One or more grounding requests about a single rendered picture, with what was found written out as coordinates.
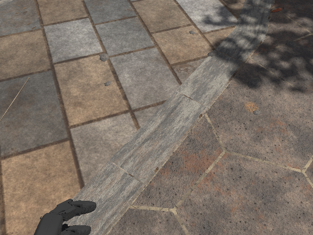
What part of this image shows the robot left hand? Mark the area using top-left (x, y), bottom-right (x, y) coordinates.
top-left (33, 199), bottom-right (97, 235)

